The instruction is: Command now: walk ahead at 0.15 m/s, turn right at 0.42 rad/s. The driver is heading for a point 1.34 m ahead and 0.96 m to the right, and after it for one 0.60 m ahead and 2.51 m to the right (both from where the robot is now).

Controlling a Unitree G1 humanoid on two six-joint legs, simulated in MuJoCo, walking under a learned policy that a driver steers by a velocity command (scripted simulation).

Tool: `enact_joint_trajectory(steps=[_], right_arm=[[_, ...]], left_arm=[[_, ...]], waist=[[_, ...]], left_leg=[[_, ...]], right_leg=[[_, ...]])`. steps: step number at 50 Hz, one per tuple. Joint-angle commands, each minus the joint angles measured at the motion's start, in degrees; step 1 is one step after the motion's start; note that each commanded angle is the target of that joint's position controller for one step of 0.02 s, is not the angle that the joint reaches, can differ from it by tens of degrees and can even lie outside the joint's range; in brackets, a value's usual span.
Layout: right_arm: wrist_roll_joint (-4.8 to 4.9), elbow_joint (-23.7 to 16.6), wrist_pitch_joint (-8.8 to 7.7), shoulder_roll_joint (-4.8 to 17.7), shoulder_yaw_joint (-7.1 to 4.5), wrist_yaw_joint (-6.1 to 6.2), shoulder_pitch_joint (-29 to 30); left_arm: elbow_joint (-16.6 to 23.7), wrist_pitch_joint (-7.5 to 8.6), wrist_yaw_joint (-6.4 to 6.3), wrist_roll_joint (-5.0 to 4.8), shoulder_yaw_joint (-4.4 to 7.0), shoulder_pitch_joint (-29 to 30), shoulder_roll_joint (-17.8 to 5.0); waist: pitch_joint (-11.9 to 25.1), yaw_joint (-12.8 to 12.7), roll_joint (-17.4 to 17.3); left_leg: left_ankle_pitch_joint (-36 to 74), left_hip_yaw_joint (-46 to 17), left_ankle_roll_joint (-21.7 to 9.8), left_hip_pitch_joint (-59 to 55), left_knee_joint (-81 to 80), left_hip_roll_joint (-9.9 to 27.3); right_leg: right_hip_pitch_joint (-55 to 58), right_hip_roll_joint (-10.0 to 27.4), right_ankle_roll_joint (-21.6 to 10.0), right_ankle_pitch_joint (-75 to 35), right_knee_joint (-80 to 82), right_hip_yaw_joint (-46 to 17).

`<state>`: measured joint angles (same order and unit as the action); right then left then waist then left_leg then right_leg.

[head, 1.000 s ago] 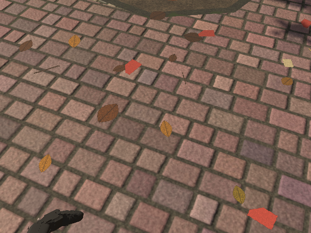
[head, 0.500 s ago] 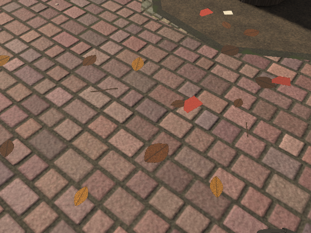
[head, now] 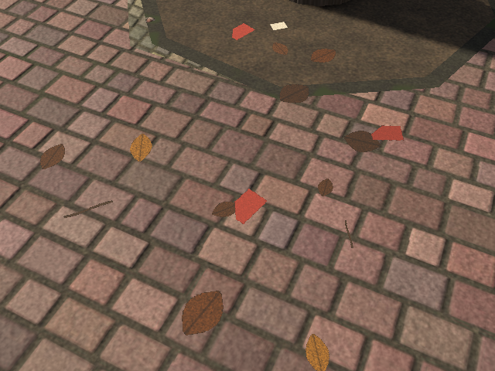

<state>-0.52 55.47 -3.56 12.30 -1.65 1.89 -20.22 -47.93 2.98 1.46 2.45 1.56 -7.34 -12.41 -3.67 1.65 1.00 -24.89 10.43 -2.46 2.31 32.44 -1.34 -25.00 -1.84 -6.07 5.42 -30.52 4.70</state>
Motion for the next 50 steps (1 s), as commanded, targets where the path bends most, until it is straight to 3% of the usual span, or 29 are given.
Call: enact_joint_trajectory(steps=[1,2,3,4,5,7,10,14,17,21,23,25,26,27,28,29,30,31,33,34,37,39,43,47,49,50], right_arm=[[1.54,-5.7,0.37,4.31,-1.28,0.23,-7.09],[-0.8,-5.18,1.2,7.26,-1.59,0.0,-5.16],[-0.74,-6.17,1.54,7.26,-1.77,-0.24,-0.47],[-0.76,-6.64,1.77,6.86,-1.76,-0.18,1.97],[-1.38,-7.68,2.48,7.5,-2.09,-0.08,4.38],[-1.85,-7.31,4.37,5.99,-1.8,0.0,2.04],[-1.34,-8.27,5.18,5.47,-1.82,0.02,3.1],[-1.16,-10.39,5.91,6.62,-2.14,0.29,8.44],[-0.74,-11.55,5.77,6.87,-2.14,0.44,10.68],[0.08,-12.44,4.94,6.9,-1.83,0.8,10.79],[0.62,-12.48,4.38,7.09,-1.71,1.02,8.81],[0.92,-11.71,3.76,7.23,-1.67,1.39,4.19],[0.57,-11.23,3.37,8.25,-1.96,1.81,1.72],[-0.24,-12.13,3.24,12.95,-2.95,2.36,3.11],[-1.38,-14.77,3.46,18.19,-3.91,2.27,9.51],[-1.67,-14.82,3.7,14.91,-3.44,1.85,10.08],[-1.19,-15.46,3.55,11.0,-2.25,1.51,12.17],[-0.95,-15.91,3.47,9.31,-1.76,1.2,14.21],[-0.89,-16.87,3.54,9.01,-1.54,1.16,14.24],[-0.99,-16.61,3.62,9.15,-1.59,1.0,12.41],[-0.92,-15.1,3.65,10.72,-2.35,0.88,6.29],[-0.95,-14.56,3.64,11.74,-2.88,0.7,4.71],[-1.18,-14.69,3.61,12.96,-3.5,-0.32,6.02],[-0.93,-14.27,3.91,14.39,-4.17,-1.11,6.75],[-0.11,-13.91,4.27,14.39,-4.3,-1.17,7.47],[-0.3,-13.86,4.49,12.71,-3.97,-1.3,5.35]], left_arm=[[0.09,-0.05,-1.25,-1.31,5.13,-15.24,-17.07],[1.21,-1.11,-1.0,-3.88,5.24,-13.81,-15.58],[2.18,-1.85,-1.35,-3.55,4.56,-9.31,-12.54],[2.61,-2.72,-1.69,-2.84,3.57,-5.58,-9.17],[2.3,-3.02,-1.87,-2.7,3.15,-5.62,-7.67],[2.25,-3.21,-1.81,-1.97,3.44,-5.65,-8.28],[2.87,-3.04,-1.52,-1.57,4.26,-5.57,-10.58],[3.57,-4.15,-1.67,-1.51,4.85,-6.26,-11.5],[3.83,-4.75,-1.71,-1.32,5.25,-6.97,-11.98],[4.2,-5.16,-1.48,-0.95,5.58,-6.66,-12.13],[4.39,-5.42,-1.2,-0.98,5.65,-5.78,-12.07],[4.69,-5.74,-0.99,-1.57,5.68,-3.97,-11.87],[5.07,-5.72,-1.1,-2.2,5.48,-3.13,-11.19],[5.46,-5.56,-1.35,-2.79,4.69,-5.49,-7.98],[6.32,-5.05,-1.69,-2.9,4.69,-5.89,-7.26],[5.42,-4.9,-1.94,-0.42,5.78,-4.74,-12.59],[4.73,-4.98,-1.56,-0.49,6.08,-5.97,-12.39],[3.77,-5.43,-1.2,-0.44,5.95,-7.87,-11.53],[2.94,-6.54,-0.13,-0.69,5.71,-9.68,-11.03],[3.4,-6.82,0.19,-0.99,5.48,-8.33,-10.81],[5.38,-7.2,0.74,-1.42,4.6,-3.58,-9.55],[6.27,-7.43,1.04,-1.6,4.2,-1.95,-9.13],[7.89,-7.59,1.43,-2.17,3.37,-0.32,-8.2],[9.01,-7.17,1.21,-2.56,3.25,-0.83,-8.56],[8.34,-6.23,0.57,-1.64,3.25,-3.96,-8.57],[8.04,-5.28,-0.08,-0.63,4.12,-6.2,-12.36]], waist=[[21.89,-2.72,14.0],[23.54,-4.28,4.01],[15.15,-3.74,1.48],[8.14,-1.99,-1.25],[4.54,-1.63,-0.8],[6.06,-0.49,1.07],[8.19,-0.6,1.88],[7.37,-2.77,4.52],[6.53,-3.78,5.05],[6.69,-4.0,5.8],[6.88,-3.21,6.59],[6.85,-0.67,6.57],[6.5,0.72,5.3],[6.63,-1.43,-3.66],[4.11,-2.56,-15.28],[3.37,-2.47,-7.23],[3.31,-4.43,-5.0],[3.07,-5.68,-4.66],[3.87,-5.19,-8.87],[3.8,-4.02,-8.57],[3.93,-0.43,-8.78],[4.38,0.6,-9.78],[4.98,0.67,-11.26],[5.82,0.1,-12.56],[6.63,-2.95,-8.84],[8.07,-3.79,0.78]], left_leg=[[-11.53,-4.86,2.12,25.53,47.71,-4.83],[-8.88,-12.57,2.28,27.74,49.0,-0.78],[-5.63,-12.85,2.66,29.77,48.17,0.96],[-3.15,-12.84,2.98,29.96,42.49,2.85],[-1.23,-13.0,3.28,28.72,38.03,3.93],[1.34,-12.17,3.98,24.47,34.52,2.92],[2.82,-12.34,4.63,24.48,29.16,2.41],[4.43,-13.49,5.31,27.23,22.88,2.19],[3.84,-14.2,5.27,27.38,18.68,1.42],[1.59,-14.49,3.95,23.13,12.11,-0.75],[0.47,-14.48,2.73,18.76,6.44,-2.19],[3.66,-13.9,1.09,10.66,-4.87,-3.32],[7.45,-14.78,0.22,4.63,-13.73,-1.58],[1.97,-25.36,-2.35,0.72,-21.06,9.14],[3.67,-41.16,-8.87,2.46,-24.66,23.11],[13.58,-37.07,-11.93,9.42,-21.84,24.36],[21.15,-31.03,-10.84,12.08,-19.58,20.38],[25.94,-24.76,-8.92,11.75,-17.92,16.47],[33.66,-18.32,-7.7,7.96,-15.64,13.1],[36.57,-16.92,-7.84,5.87,-14.8,12.88],[42.07,-16.32,-9.01,-2.43,-12.86,14.66],[43.3,-15.79,-9.39,-4.72,-12.07,15.91],[43.16,-12.37,-8.93,-1.07,-10.66,16.94],[42.54,-10.74,-7.56,1.23,-7.04,18.1],[34.57,-7.36,-3.37,6.28,-0.06,16.89],[21.76,-3.49,0.42,15.09,10.82,13.62]], right_leg=[[37.82,25.16,-17.89,-60.53,1.76,-34.03],[33.92,23.82,-18.95,-48.77,5.3,-32.49],[25.93,21.21,-17.59,-35.05,8.21,-28.77],[17.39,17.82,-14.34,-23.68,11.96,-25.28],[12.72,14.67,-11.65,-22.04,13.17,-22.89],[8.93,11.74,-10.01,-17.37,14.23,-20.84],[8.69,10.05,-8.7,-10.66,14.63,-21.31],[9.74,8.95,-6.72,9.61,17.08,-26.41],[10.99,8.96,-6.12,14.39,17.4,-30.02],[11.78,8.54,-5.66,11.32,16.09,-33.22],[11.32,8.16,-5.01,7.97,15.51,-35.02],[8.54,6.43,-2.62,7.5,14.46,-35.31],[4.79,3.85,0.23,12.12,12.89,-33.64],[-0.46,-1.58,3.86,22.1,3.95,-27.4],[-10.41,-11.18,5.82,25.31,-11.38,-12.43],[-7.69,-5.09,6.72,24.69,-22.93,-11.67],[-4.33,-4.69,6.65,21.95,-27.76,-11.84],[-4.1,-4.47,7.01,19.11,-32.28,-11.33],[-6.36,-4.11,8.04,17.5,-38.1,-9.36],[-7.59,-3.57,8.67,17.4,-37.61,-8.51],[-10.83,-1.93,10.21,18.06,-31.61,-7.32],[-9.84,-1.07,10.41,19.14,-27.16,-6.48],[-1.07,0.22,8.75,20.43,-17.22,-3.08],[6.31,-0.41,6.1,19.45,-7.11,-0.2],[15.22,-1.04,4.28,7.84,7.01,-0.7],[23.78,5.53,2.48,3.15,13.77,-12.03]])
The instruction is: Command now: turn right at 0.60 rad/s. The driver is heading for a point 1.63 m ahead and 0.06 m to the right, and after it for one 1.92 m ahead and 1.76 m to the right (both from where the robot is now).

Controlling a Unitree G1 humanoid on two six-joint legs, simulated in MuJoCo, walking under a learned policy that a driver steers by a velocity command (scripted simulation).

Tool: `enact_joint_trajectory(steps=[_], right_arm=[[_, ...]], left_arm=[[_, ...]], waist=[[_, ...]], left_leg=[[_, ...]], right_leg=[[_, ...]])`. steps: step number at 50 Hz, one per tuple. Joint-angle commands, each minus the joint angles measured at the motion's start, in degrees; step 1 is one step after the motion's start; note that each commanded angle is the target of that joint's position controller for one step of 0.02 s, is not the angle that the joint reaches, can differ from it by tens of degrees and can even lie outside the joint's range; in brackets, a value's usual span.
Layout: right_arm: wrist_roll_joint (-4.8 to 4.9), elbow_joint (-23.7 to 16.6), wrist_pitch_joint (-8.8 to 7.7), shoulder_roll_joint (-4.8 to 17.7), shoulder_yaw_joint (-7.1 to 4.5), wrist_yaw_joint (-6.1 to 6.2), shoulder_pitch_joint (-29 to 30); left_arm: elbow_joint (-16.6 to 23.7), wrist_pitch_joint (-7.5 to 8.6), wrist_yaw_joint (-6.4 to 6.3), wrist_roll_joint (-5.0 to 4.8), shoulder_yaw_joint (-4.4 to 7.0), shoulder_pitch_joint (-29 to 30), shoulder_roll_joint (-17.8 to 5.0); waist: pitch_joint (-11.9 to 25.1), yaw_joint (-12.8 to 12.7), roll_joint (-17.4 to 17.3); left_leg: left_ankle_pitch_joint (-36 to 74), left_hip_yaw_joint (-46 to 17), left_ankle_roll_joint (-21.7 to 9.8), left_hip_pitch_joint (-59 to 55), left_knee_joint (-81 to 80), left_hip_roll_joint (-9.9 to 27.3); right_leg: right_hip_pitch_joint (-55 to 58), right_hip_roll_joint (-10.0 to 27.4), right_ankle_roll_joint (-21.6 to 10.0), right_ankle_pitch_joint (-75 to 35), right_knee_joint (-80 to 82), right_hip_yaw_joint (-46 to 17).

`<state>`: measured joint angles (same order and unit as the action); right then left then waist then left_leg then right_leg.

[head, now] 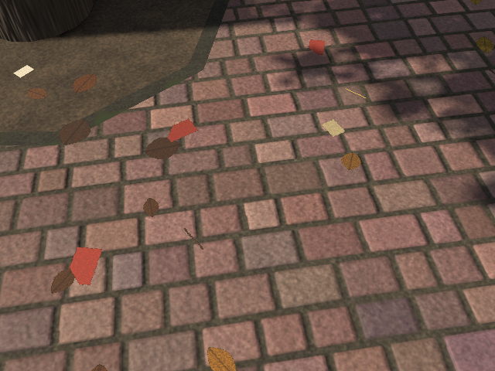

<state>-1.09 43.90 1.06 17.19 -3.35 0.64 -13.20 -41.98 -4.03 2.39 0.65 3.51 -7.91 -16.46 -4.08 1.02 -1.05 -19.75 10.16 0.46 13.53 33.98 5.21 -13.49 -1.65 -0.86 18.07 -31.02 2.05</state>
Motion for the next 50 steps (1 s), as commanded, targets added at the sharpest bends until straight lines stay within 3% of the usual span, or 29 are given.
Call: enact_joint_trajectory(steps=[1,2,3,4,6,9,16,21,23,25,26,27,28,29,30,32,35,38,42,45,48,49,50], right_arm=[[-0.6,-6.29,0.37,1.95,-0.64,-0.19,-1.58],[-0.61,-6.78,1.24,4.58,-0.79,0.88,3.14],[0.14,-6.45,1.64,5.3,-1.06,0.9,3.72],[0.3,-5.69,1.3,6.16,-1.35,0.42,3.18],[-1.26,-4.71,0.9,7.93,-1.98,-0.74,2.14],[-1.4,-4.54,0.61,6.68,-1.79,-1.94,3.02],[-1.15,-4.77,-1.42,4.19,-0.86,-2.4,7.72],[-0.52,-6.24,-2.59,4.11,-0.48,-2.5,10.89],[-0.26,-6.13,-3.12,4.03,-0.43,-2.21,8.73],[-0.6,-3.61,-3.96,4.15,-0.7,-1.4,0.53],[-0.96,-1.81,-4.68,6.83,-1.55,-0.53,-6.84],[-1.79,-1.15,-4.95,13.37,-2.9,0.1,-13.83],[-0.94,0.73,-4.45,14.63,-3.47,-0.31,-15.43],[-0.43,-0.02,-4.26,10.25,-2.38,-0.81,-11.19],[-0.12,-0.86,-4.44,6.95,-1.55,-1.16,-7.01],[-0.13,-0.74,-5.17,3.84,-0.41,-1.14,-4.57],[0.44,1.5,-6.43,4.31,-0.43,-1.42,-7.5],[0.9,3.89,-6.59,3.56,-0.15,-1.54,-10.83],[0.74,6.28,-6.53,3.63,0.06,-1.42,-13.21],[0.57,7.94,-6.48,4.72,-0.03,-1.05,-14.61],[0.29,8.87,-6.12,5.78,-0.12,-0.47,-13.13],[0.12,9.14,-5.78,6.2,-0.19,-0.38,-12.69],[0.31,9.18,-5.47,6.17,-0.07,-0.34,-12.39]], left_arm=[[3.74,2.47,-1.33,0.49,3.89,-5.76,-17.5],[2.26,2.41,-1.41,-0.52,4.67,-11.89,-16.84],[1.84,2.24,-1.68,-0.45,3.54,-9.62,-13.42],[2.09,1.86,-1.94,-0.44,2.68,-5.98,-10.43],[2.72,1.65,-2.27,-0.42,1.89,-3.33,-8.15],[1.71,2.66,-1.65,-0.19,2.03,-6.51,-9.09],[-1.54,5.43,-1.8,0.5,1.63,-12.76,-8.94],[-3.13,6.63,-1.81,0.67,1.65,-14.87,-9.87],[-3.4,6.98,-1.83,0.53,1.62,-13.94,-10.05],[-3.61,7.26,-2.06,0.09,1.23,-12.2,-9.19],[-3.16,7.84,-2.08,0.08,0.51,-11.31,-7.04],[-1.06,8.38,-1.94,-1.0,-0.8,-10.95,-2.41],[-0.87,8.01,-2.23,0.35,0.0,-11.0,-5.99],[-2.04,7.62,-2.07,1.2,0.37,-11.43,-7.14],[-2.77,7.63,-1.24,1.3,0.13,-10.9,-6.29],[-3.26,7.15,-0.29,1.67,-0.08,-9.94,-5.25],[-3.36,6.57,0.27,2.11,-0.69,-7.93,-4.04],[-1.15,6.33,0.46,2.06,-1.26,-0.87,-3.14],[1.59,6.45,0.83,1.46,-2.67,8.15,-0.79],[2.43,6.52,0.49,1.18,-2.74,10.94,-1.53],[0.71,6.86,-0.53,1.38,-1.91,5.64,-3.46],[-1.47,7.2,-1.02,1.42,-1.28,-0.8,-4.63],[-4.41,7.76,-1.66,1.93,-0.5,-9.82,-6.1]], waist=[[7.63,-0.94,17.98],[10.72,-7.01,11.54],[6.69,-4.56,8.73],[4.28,-2.76,7.21],[3.47,-1.89,9.74],[2.5,-2.34,7.41],[0.82,-4.8,7.4],[-0.72,-5.63,6.57],[-0.99,-3.84,6.36],[0.58,1.18,3.88],[4.26,4.83,-0.35],[9.81,7.18,-12.55],[7.72,5.5,-13.09],[2.19,2.39,-5.5],[-0.37,0.58,-2.75],[-0.69,-1.15,-3.58],[0.67,-1.09,-4.1],[-0.1,-0.02,-3.27],[-1.05,1.72,-3.83],[-1.53,1.78,-3.82],[1.51,-1.66,-4.24],[5.17,-4.42,-4.13],[10.15,-8.33,-2.79]], left_leg=[[-17.95,-0.61,1.85,20.76,21.38,-3.21],[-19.04,-9.64,1.66,20.53,28.71,-3.84],[-14.57,-11.3,1.4,21.69,31.25,-2.69],[-8.82,-12.3,1.04,21.16,28.89,-1.53],[-2.25,-11.57,1.22,20.53,26.1,-1.64],[1.42,-11.38,1.78,22.15,22.61,-2.65],[6.06,-10.49,1.97,21.27,8.84,-2.71],[4.71,-9.72,-0.15,15.97,1.72,-3.68],[4.62,-9.27,-1.44,9.33,-1.69,-4.41],[6.76,-8.55,-2.61,-6.09,-8.6,-6.23],[3.0,-14.45,-4.06,-16.96,-11.58,-1.91],[-13.78,-35.2,-8.89,-27.52,-19.75,11.74],[-22.36,-51.0,-12.49,-23.61,-24.91,17.66],[-24.28,-47.01,-12.92,-18.32,-24.15,16.28],[-18.81,-40.72,-12.22,-14.13,-24.43,13.53],[-5.09,-30.7,-10.17,-11.0,-26.02,8.77],[14.89,-23.27,-10.89,-11.59,-26.08,6.37],[25.98,-18.52,-11.49,-13.03,-26.52,5.02],[33.07,-13.96,-10.46,-11.42,-26.36,3.1],[36.98,-14.13,-10.11,-13.59,-25.93,5.4],[54.87,-13.03,-8.59,-18.23,-17.35,6.75],[60.06,-12.24,-7.83,-18.64,-9.31,6.07],[56.14,-10.43,-6.88,-13.98,1.95,4.14]], right_leg=[[17.57,23.36,-10.14,-38.9,12.47,-32.8],[15.37,24.24,-17.38,-42.09,10.9,-31.15],[12.98,20.52,-17.08,-37.6,11.27,-26.24],[10.15,15.74,-14.52,-23.12,13.66,-22.69],[9.0,10.35,-12.03,-2.77,17.85,-21.7],[9.58,9.81,-12.55,7.63,21.22,-24.74],[10.0,10.53,-13.18,4.77,22.23,-25.07],[7.37,11.84,-13.29,4.09,20.57,-26.39],[4.22,11.93,-12.36,0.85,19.03,-26.35],[-2.55,9.11,-9.82,-6.79,12.66,-23.55],[-7.51,5.41,-7.73,-10.91,2.47,-19.45],[-17.66,-2.47,-4.53,-2.1,-16.13,-9.78],[-25.29,-5.7,-4.23,11.97,-25.96,-7.93],[-26.76,-1.81,-5.16,8.72,-31.45,-10.67],[-26.16,0.41,-5.17,4.31,-31.7,-9.91],[-24.02,3.45,-4.0,-0.91,-28.98,-7.06],[-24.73,4.46,-1.96,-5.49,-29.41,-3.92],[-28.41,5.41,-0.29,-9.08,-24.68,-1.13],[-23.33,4.27,-0.01,-15.64,-10.21,2.04],[-18.71,2.97,-1.88,-16.87,-3.4,2.7],[-10.73,0.11,-4.94,-11.71,-0.48,2.9],[-3.6,-1.53,-6.26,-10.28,1.33,3.23],[8.62,-0.73,-7.93,-11.69,3.84,2.34]])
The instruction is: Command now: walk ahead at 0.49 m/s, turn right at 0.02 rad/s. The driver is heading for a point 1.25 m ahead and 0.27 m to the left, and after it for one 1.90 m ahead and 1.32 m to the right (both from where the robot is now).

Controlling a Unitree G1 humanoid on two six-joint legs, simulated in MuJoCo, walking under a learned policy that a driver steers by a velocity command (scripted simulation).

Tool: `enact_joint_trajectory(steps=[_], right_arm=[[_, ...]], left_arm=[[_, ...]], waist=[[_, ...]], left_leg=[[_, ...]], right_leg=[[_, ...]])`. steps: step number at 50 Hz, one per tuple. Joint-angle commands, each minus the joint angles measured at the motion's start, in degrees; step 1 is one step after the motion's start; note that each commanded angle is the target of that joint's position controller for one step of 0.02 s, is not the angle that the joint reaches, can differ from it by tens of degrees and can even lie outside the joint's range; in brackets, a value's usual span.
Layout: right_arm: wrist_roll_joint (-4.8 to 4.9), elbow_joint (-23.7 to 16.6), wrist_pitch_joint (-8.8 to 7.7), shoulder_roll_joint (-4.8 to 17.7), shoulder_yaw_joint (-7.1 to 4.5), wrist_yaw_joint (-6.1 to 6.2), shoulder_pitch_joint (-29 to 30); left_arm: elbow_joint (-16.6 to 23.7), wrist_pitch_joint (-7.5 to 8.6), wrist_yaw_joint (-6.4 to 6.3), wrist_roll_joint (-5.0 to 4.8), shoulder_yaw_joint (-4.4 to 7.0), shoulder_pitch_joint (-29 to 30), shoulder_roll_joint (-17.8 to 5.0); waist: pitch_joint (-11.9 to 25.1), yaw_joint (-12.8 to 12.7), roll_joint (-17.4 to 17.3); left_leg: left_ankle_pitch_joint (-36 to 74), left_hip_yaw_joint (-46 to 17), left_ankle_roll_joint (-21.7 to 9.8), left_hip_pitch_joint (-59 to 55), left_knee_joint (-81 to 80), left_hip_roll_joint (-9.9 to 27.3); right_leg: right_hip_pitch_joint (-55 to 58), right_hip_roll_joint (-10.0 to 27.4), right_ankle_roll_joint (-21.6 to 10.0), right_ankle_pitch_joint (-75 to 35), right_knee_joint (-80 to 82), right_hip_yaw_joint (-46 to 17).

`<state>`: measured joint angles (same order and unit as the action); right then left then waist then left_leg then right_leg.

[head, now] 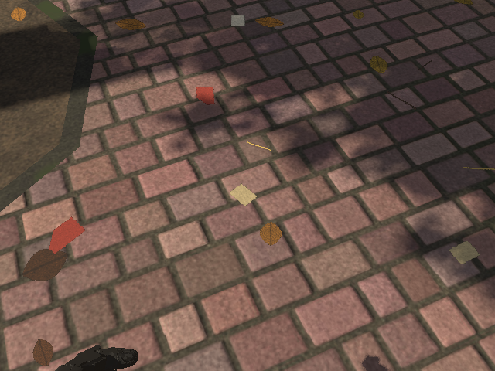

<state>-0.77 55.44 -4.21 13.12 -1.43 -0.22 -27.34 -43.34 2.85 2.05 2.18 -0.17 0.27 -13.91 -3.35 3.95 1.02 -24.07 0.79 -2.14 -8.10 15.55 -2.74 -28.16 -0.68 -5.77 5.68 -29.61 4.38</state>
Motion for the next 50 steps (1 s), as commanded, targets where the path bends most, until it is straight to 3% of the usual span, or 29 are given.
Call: enact_joint_trajectory(steps=[1,2,3,4,5,6,7,8,10,13,17,22,25,27,28,29,30,31,32,33,34,35,38,41,44,50], right_arm=[[0.19,-4.14,-0.2,7.79,-1.23,0.39,0.82],[1.66,-4.57,0.07,1.91,-0.22,-0.09,-6.71],[0.05,-4.1,0.38,9.15,-1.91,0.47,-0.94],[0.25,-5.66,-0.05,8.74,-2.03,0.13,3.67],[0.29,-5.9,-0.32,7.49,-1.67,-0.1,5.59],[-0.4,-5.52,0.27,6.9,-1.74,-0.37,6.37],[-0.88,-5.11,1.03,5.76,-1.41,-0.8,3.66],[-1.14,-4.64,1.61,5.29,-1.31,-1.01,3.85],[-1.47,-5.05,2.38,4.64,-1.23,-1.55,5.93],[-1.49,-7.65,2.72,4.81,-1.23,-1.94,14.12],[-0.91,-10.28,2.3,3.72,-0.47,-2.03,22.59],[-0.7,-12.87,1.85,3.87,0.07,-1.72,30.3],[-0.73,-13.0,1.27,4.89,-0.34,-1.37,28.81],[-0.87,-9.53,0.65,6.57,-1.36,-0.49,18.13],[-1.56,-6.16,0.07,8.25,-2.23,0.14,7.88],[-3.08,-4.52,-0.18,13.69,-3.76,0.93,-1.07],[-1.89,-4.23,0.62,15.97,-4.57,0.37,-0.91],[0.06,-4.93,1.03,13.27,-4.18,-0.09,4.99],[0.32,-5.63,0.81,9.37,-3.18,-0.26,10.08],[-0.03,-5.35,0.38,6.36,-2.43,-0.37,12.14],[-0.06,-4.51,-0.13,5.0,-1.96,-0.19,12.5],[-0.11,-3.77,-0.49,4.14,-1.63,-0.1,12.32],[0.25,-1.38,-1.77,5.78,-2.01,-0.18,8.49],[0.34,0.05,-1.76,5.85,-1.9,-0.18,5.46],[0.39,1.12,-1.61,5.55,-1.64,-0.13,2.91],[-0.4,3.75,-1.17,5.87,-1.53,0.68,-2.59]], left_arm=[[-4.55,1.13,-2.15,1.69,4.41,-27.21,-13.05],[-4.82,0.63,-2.18,1.65,5.53,-27.09,-16.92],[-4.43,0.26,-1.75,-0.83,5.04,-23.15,-12.88],[-4.12,0.42,-1.7,-1.29,4.24,-17.83,-10.03],[-4.31,0.93,-1.5,-0.96,3.67,-15.58,-7.53],[-4.88,1.37,-1.52,-1.03,3.17,-14.63,-6.02],[-5.62,1.71,-1.73,-1.23,3.07,-14.8,-5.88],[-6.36,2.27,-1.59,-1.2,2.91,-15.91,-5.13],[-7.79,3.02,-1.6,-1.76,3.19,-17.54,-5.96],[-9.75,3.03,-1.71,-1.88,3.19,-20.92,-6.29],[-11.72,2.8,-1.67,-1.9,2.93,-24.32,-6.12],[-14.52,2.43,-2.31,-1.21,2.73,-29.1,-6.47],[-15.29,2.14,-2.94,-0.8,2.94,-27.84,-7.44],[-15.45,1.89,-3.07,-0.62,3.18,-26.08,-8.35],[-15.14,1.8,-3.0,-0.95,3.01,-25.18,-8.03],[-12.96,2.04,-2.67,-2.18,1.99,-26.76,-4.57],[-13.39,2.11,-2.31,-2.97,2.19,-31.76,-2.92],[-13.14,1.86,-2.54,-1.41,3.45,-27.54,-7.53],[-11.86,2.14,-2.26,-1.27,3.37,-23.0,-6.53],[-11.62,2.17,-2.04,-1.38,3.17,-21.24,-4.91],[-11.36,1.54,-1.79,-0.72,3.19,-20.73,-4.22],[-12.07,0.67,-1.4,-0.13,2.89,-22.31,-2.95],[-11.24,-0.52,-0.64,0.1,2.83,-19.9,-1.87],[-8.53,-0.85,-0.31,-0.1,2.82,-11.77,-2.33],[-6.31,-0.63,-0.17,-0.55,2.28,-5.02,-1.42],[-3.2,-0.14,-0.46,-0.78,1.89,3.59,-1.71]], waist=[[16.77,-13.71,1.28],[22.97,-9.0,14.6],[17.08,-9.45,3.77],[8.61,-7.35,2.71],[5.06,-6.06,0.86],[2.64,-4.35,0.27],[3.52,-2.73,3.35],[3.13,-2.45,2.5],[2.22,-1.99,1.84],[-0.89,-3.32,1.3],[-1.8,-5.25,1.45],[-2.67,-7.56,1.96],[-1.89,-5.45,2.45],[3.72,-0.69,2.81],[9.09,3.57,1.33],[16.65,5.13,-5.69],[22.25,2.11,-15.53],[14.7,0.51,-6.7],[7.07,-0.92,-3.73],[2.76,-2.53,-1.7],[1.31,-4.09,-2.85],[1.3,-5.36,-3.39],[1.1,-6.02,-3.94],[-1.15,-4.57,-3.9],[-1.96,-2.96,-4.12],[-2.82,-0.38,-4.89]], left_leg=[[39.62,0.88,-3.67,18.8,37.64,9.25],[-6.01,1.02,-1.72,38.43,57.59,-1.66],[-3.6,-5.35,-2.91,43.37,60.19,1.04],[2.36,-5.1,-3.18,44.15,57.96,3.55],[5.46,-4.55,-3.06,42.27,55.03,5.37],[6.81,-4.23,-2.85,39.79,52.37,6.79],[7.19,-3.79,-2.01,36.72,50.64,7.2],[7.3,-3.53,-1.48,35.8,49.84,7.51],[8.78,-2.22,-0.35,37.6,47.63,8.21],[15.28,-0.51,1.15,44.19,41.81,9.66],[22.49,1.87,1.82,44.99,30.1,8.75],[23.58,3.6,-0.16,44.68,20.52,6.32],[17.76,4.02,-2.79,40.26,16.97,4.2],[14.64,5.22,-5.11,27.04,13.74,0.58],[17.14,3.51,-6.97,13.33,11.2,2.05],[11.63,-13.8,-11.15,-3.75,10.57,16.44],[11.23,-40.06,-18.2,-11.64,2.53,27.87],[8.85,-35.7,-17.1,-5.03,0.93,25.32],[9.66,-27.3,-15.68,3.32,-0.74,23.32],[13.53,-21.39,-13.43,10.13,-3.2,20.44],[16.74,-17.32,-11.53,14.11,-4.43,17.96],[18.68,-14.13,-10.49,16.96,-5.66,16.4],[25.12,-9.77,-11.0,17.51,-7.36,15.16],[26.26,-6.73,-10.06,15.82,-9.4,13.38],[29.63,-4.2,-8.81,14.19,-9.35,11.9],[37.25,-3.65,-8.97,4.48,-6.39,14.5]], right_leg=[[37.47,11.45,-5.7,8.48,2.93,-14.07],[49.4,26.07,-13.69,12.71,9.36,-42.68],[43.69,22.57,-11.73,15.42,12.66,-42.74],[35.11,20.3,-10.14,11.68,14.16,-32.61],[28.85,17.74,-8.97,4.1,16.03,-26.8],[24.22,14.18,-6.34,-0.68,17.25,-21.35],[21.73,13.94,-6.43,-3.4,18.27,-18.84],[20.76,13.12,-6.4,-7.32,18.93,-17.28],[19.81,12.21,-7.0,-6.02,21.51,-14.86],[21.18,10.97,-6.66,-8.41,23.89,-11.72],[23.68,9.13,-5.17,-14.69,23.5,-8.12],[31.91,11.34,-5.18,-21.55,21.22,-7.58],[35.96,12.96,-4.49,-33.57,16.1,-6.92],[35.65,11.86,-2.97,-46.4,3.52,-5.4],[29.47,9.65,-1.86,-40.52,-8.22,-3.58],[13.66,5.07,-0.17,-18.52,-27.13,-0.85],[-1.99,-5.67,1.24,23.59,-45.01,-2.64],[-6.9,-1.52,0.37,20.79,-47.97,-8.7],[-7.89,1.02,0.24,16.2,-45.89,-8.44],[-6.02,3.2,0.25,13.39,-41.73,-7.97],[-3.53,4.56,0.7,12.04,-38.24,-8.01],[-0.58,5.0,1.29,11.06,-36.63,-7.52],[-2.02,5.57,2.86,8.28,-32.7,-5.69],[-7.53,6.87,4.31,1.49,-25.45,-3.82],[-7.66,6.24,4.99,-3.91,-15.79,-2.02],[-7.69,4.01,3.24,-4.13,-5.35,-0.33]])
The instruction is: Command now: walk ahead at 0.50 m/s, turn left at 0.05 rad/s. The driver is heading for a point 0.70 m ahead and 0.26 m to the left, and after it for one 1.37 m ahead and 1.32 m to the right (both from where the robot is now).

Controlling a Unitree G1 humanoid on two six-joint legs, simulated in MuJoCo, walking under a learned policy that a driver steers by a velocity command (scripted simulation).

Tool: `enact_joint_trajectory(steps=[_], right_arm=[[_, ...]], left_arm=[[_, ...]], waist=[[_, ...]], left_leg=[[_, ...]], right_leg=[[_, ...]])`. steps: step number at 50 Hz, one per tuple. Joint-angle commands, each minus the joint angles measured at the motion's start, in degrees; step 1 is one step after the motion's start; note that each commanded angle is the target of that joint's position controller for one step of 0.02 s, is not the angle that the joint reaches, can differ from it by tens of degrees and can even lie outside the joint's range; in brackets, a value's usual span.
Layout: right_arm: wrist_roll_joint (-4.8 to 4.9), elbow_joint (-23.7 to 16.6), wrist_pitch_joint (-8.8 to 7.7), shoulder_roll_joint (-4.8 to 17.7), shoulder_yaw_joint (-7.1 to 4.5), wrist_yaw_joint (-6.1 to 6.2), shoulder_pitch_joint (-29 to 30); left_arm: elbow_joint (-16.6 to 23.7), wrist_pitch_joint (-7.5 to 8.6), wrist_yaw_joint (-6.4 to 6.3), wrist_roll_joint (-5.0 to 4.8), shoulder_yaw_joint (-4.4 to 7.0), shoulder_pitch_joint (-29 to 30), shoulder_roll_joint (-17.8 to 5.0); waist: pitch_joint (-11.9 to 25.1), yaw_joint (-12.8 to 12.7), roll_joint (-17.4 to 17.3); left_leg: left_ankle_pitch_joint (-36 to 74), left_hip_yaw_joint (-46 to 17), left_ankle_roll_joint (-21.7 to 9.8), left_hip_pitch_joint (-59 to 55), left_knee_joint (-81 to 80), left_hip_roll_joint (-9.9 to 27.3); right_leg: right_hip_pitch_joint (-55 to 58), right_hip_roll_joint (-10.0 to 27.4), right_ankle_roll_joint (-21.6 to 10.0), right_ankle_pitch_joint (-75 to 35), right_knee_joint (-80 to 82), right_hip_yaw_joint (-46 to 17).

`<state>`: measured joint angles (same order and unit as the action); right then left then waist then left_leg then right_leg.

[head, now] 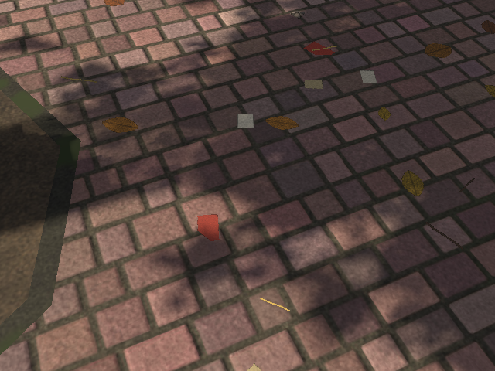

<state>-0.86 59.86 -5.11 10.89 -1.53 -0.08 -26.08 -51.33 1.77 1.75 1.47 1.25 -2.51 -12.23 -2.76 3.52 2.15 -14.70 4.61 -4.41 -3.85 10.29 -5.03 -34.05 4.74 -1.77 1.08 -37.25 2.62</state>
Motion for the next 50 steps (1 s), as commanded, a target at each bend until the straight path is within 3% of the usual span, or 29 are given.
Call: enact_joint_trajectory(steps=[1,3,4,5,6,7,8,9,10,12,13,15,17,22,27,30,31,32,33,34,35,36,37,38,39,41,44,50], right_arm=[[-0.46,-0.29,-0.12,8.13,-1.45,0.75,-4.31],[-0.71,-0.28,0.14,9.03,-1.68,1.1,-2.61],[-0.7,-0.49,0.2,9.69,-1.85,1.13,-1.34],[-0.32,-0.72,0.31,9.76,-1.81,0.9,-0.04],[0.41,-2.2,0.07,8.51,-1.36,0.65,0.9],[2.88,-3.72,0.15,1.78,0.07,0.27,-5.61],[1.34,-2.64,0.74,7.83,-1.73,0.85,-4.31],[0.71,-3.64,1.02,8.41,-2.39,0.76,0.22],[0.52,-4.2,1.0,6.75,-2.17,0.4,2.83],[-0.72,-4.2,2.37,5.13,-2.43,-0.43,3.54],[-0.89,-4.28,3.16,3.99,-2.41,-0.88,2.42],[-0.96,-5.52,4.11,3.25,-2.5,-1.4,4.94],[-0.94,-7.19,4.57,3.38,-2.59,-1.8,9.02],[-0.75,-11.7,4.35,2.43,-1.7,-2.86,19.94],[-1.27,-15.16,4.28,3.51,-1.45,-3.47,26.63],[-1.51,-14.57,4.36,5.22,-2.31,-3.0,22.46],[-1.46,-13.29,4.15,6.19,-2.93,-2.74,17.69],[-1.71,-10.99,3.59,7.63,-3.85,-2.23,10.04],[-2.47,-9.07,3.26,12.71,-5.64,-1.37,1.87],[-1.4,-10.74,3.9,18.81,-7.1,-0.95,4.81],[-0.46,-11.16,4.73,18.55,-6.89,-0.64,3.41],[-0.2,-10.65,4.7,16.11,-6.21,-0.05,6.17],[0.11,-10.45,4.23,12.79,-5.41,0.06,8.59],[0.55,-10.79,3.75,10.63,-4.76,0.18,11.62],[0.71,-11.31,3.15,10.46,-4.49,0.35,12.55],[1.26,-10.83,1.85,10.28,-4.23,0.14,10.9],[0.92,-10.45,1.4,12.3,-4.59,0.09,7.51],[0.75,-10.11,1.73,12.47,-4.55,0.13,0.74]], left_arm=[[5.35,1.16,-0.22,-0.02,0.62,7.13,-3.79],[5.21,1.83,-0.49,-0.09,1.04,4.49,-4.58],[3.84,2.27,-0.86,-0.09,1.51,-0.29,-5.37],[0.93,2.95,-1.42,0.2,2.23,-9.28,-6.54],[-1.41,3.62,-2.26,1.55,3.47,-19.61,-10.22],[-1.64,3.36,-2.54,2.77,5.15,-24.85,-16.48],[-1.01,2.45,-2.09,0.87,4.84,-21.74,-14.06],[-0.15,2.28,-1.93,0.04,3.77,-15.46,-10.08],[0.42,2.65,-1.74,-0.14,2.94,-11.51,-6.57],[-0.42,3.39,-2.21,-0.38,2.1,-10.02,-3.48],[-0.8,3.91,-2.36,-0.39,2.14,-10.82,-3.91],[-1.82,4.97,-2.37,-0.86,2.38,-13.19,-4.38],[-2.36,5.37,-2.5,-0.65,2.57,-14.79,-4.93],[-3.51,5.35,-2.72,-0.47,2.41,-17.76,-5.14],[-5.0,4.38,-3.47,-0.22,2.92,-22.28,-7.23],[-4.85,3.14,-3.93,0.07,3.54,-21.69,-9.42],[-4.61,2.47,-3.87,0.13,3.82,-21.44,-10.3],[-4.03,1.88,-3.62,-0.07,3.95,-20.85,-10.84],[-2.29,1.82,-3.34,-0.19,3.59,-20.47,-9.61],[2.59,2.51,-2.05,-1.13,2.86,-20.36,-4.34],[4.33,3.35,-1.73,-0.57,3.46,-13.25,-8.85],[5.28,4.13,-1.49,-1.26,2.99,-10.61,-7.28],[4.34,4.56,-1.73,-1.3,2.88,-12.15,-6.98],[4.09,3.72,-1.85,-0.22,3.05,-11.58,-6.81],[3.92,2.55,-1.82,0.77,2.82,-14.76,-6.13],[4.43,0.69,-1.6,1.51,2.82,-14.41,-5.88],[6.78,-0.13,-1.08,1.35,2.67,-8.27,-5.75],[11.4,-0.12,-0.63,0.81,2.19,3.56,-6.15]], waist=[[-3.65,0.08,-5.92],[-2.65,-2.11,-6.17],[-0.34,-4.25,-6.48],[4.38,-8.19,-4.82],[11.25,-11.97,-1.74],[20.36,-10.14,10.2],[19.67,-9.69,4.95],[10.25,-7.03,1.74],[4.54,-5.84,0.31],[0.1,-3.14,1.51],[0.89,-2.28,3.08],[0.01,-1.77,1.97],[-0.95,-1.94,1.27],[-2.96,-3.57,1.43],[-3.47,-5.21,1.5],[0.0,-2.63,3.49],[2.82,-0.72,3.56],[7.13,2.65,2.0],[12.73,6.09,-3.38],[16.46,1.69,-18.69],[15.89,3.96,-7.07],[9.21,2.25,-4.37],[4.1,-0.68,-0.13],[2.33,-2.95,1.93],[3.35,-4.63,-1.69],[3.22,-5.35,-1.88],[1.37,-3.89,-2.4],[0.36,0.63,-4.99]], left_leg=[[30.28,-8.37,-6.77,-1.18,0.26,17.52],[39.63,-8.92,-6.11,-2.37,5.06,18.01],[46.59,-8.77,-5.38,-1.69,10.14,17.4],[47.5,-7.28,-4.32,1.32,19.73,15.2],[34.29,-5.84,-3.2,12.0,33.59,12.46],[-1.05,-0.78,-0.24,32.68,54.91,3.33],[-14.51,-6.57,-1.14,37.31,61.84,2.81],[-9.67,-8.07,-1.59,39.09,62.37,6.23],[-5.6,-7.88,-1.45,38.31,59.91,8.37],[-2.05,-7.56,-0.91,34.62,56.34,10.43],[-1.36,-7.0,-0.43,33.32,56.25,10.38],[1.26,-6.38,0.22,35.93,55.77,10.99],[5.35,-5.75,0.82,40.0,53.6,11.66],[14.76,-1.93,1.35,40.49,37.25,10.61],[11.19,2.5,-1.64,38.78,27.66,8.51],[2.14,5.39,-5.02,31.26,25.96,3.45],[-0.25,5.8,-6.4,26.26,24.61,1.25],[1.2,4.96,-8.11,16.08,20.08,-0.45],[-3.93,-7.29,-11.31,2.09,16.46,7.55],[-4.79,-40.86,-20.32,-13.93,9.2,23.64],[0.63,-43.45,-20.16,-12.83,5.07,24.45],[5.18,-34.91,-18.55,-7.19,5.27,23.63],[13.31,-29.35,-15.78,1.13,4.54,21.04],[16.51,-23.94,-12.23,6.0,3.82,16.39],[21.59,-22.28,-13.16,8.99,3.48,16.26],[25.82,-20.19,-13.33,11.46,3.02,14.12],[23.39,-19.42,-11.92,12.09,1.28,11.92],[23.11,-22.0,-9.28,5.27,2.47,11.18]], right_leg=[[-1.43,-1.7,-1.3,2.3,3.18,1.19],[3.55,-3.4,-2.67,6.92,5.95,1.16],[10.19,-5.18,-3.51,8.9,7.71,1.64],[21.96,-6.23,-4.79,6.45,11.77,2.14],[37.97,1.83,-7.23,8.26,12.4,-5.98],[55.91,19.86,-13.67,13.65,15.44,-30.95],[50.87,21.2,-14.37,15.87,20.53,-38.3],[42.2,18.51,-12.38,18.6,22.12,-29.14],[34.29,15.95,-10.62,16.05,25.07,-22.07],[26.0,10.69,-6.24,10.08,28.06,-11.59],[24.91,11.21,-6.55,7.12,28.33,-9.36],[24.92,10.84,-6.89,2.51,29.45,-5.34],[26.12,10.21,-6.75,-0.01,30.15,-1.68],[27.89,8.13,-6.03,-6.93,29.74,6.32],[37.12,11.04,-5.58,-17.33,26.05,10.01],[41.07,11.58,-4.72,-40.46,14.43,12.65],[41.22,11.51,-4.65,-43.91,6.23,12.98],[37.23,10.89,-3.59,-39.01,-5.87,13.8],[25.13,9.18,-1.56,-20.94,-23.24,13.94],[-2.02,-5.01,2.49,29.01,-45.75,9.9],[-8.61,-4.16,1.95,26.91,-47.93,-2.51],[-10.58,-0.98,1.27,21.35,-45.11,-3.89],[-7.09,1.22,1.14,18.02,-38.36,-3.85],[-3.33,2.59,1.15,16.91,-34.03,-4.37],[0.39,2.61,2.01,16.75,-32.2,-4.32],[1.76,2.53,3.54,17.18,-28.9,-3.97],[-2.03,2.34,5.07,11.31,-21.57,-2.74],[-7.56,0.09,5.11,1.42,-8.22,-3.15]])
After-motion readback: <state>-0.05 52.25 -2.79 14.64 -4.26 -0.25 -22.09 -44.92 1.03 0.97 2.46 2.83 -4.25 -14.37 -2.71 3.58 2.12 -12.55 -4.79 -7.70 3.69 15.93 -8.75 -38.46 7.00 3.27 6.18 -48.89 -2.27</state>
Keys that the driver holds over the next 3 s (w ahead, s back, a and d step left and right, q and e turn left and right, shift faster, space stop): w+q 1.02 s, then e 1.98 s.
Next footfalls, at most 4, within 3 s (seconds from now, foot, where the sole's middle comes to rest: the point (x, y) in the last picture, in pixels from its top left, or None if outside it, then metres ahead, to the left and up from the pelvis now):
0.12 right None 0.24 -0.11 -0.78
0.64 left None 0.47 0.12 -0.78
1.18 right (188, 259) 0.82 0.15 -0.78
1.70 left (138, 300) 0.69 0.29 -0.78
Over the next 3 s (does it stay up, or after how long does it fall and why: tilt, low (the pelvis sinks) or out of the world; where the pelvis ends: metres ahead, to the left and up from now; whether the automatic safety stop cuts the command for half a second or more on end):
stays up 0.67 0.18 0.00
